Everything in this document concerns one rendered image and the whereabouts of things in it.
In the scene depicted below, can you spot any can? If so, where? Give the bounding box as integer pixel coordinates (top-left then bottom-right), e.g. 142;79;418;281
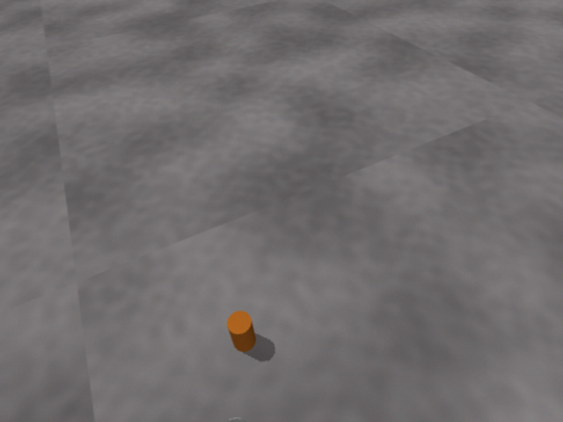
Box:
227;311;256;352

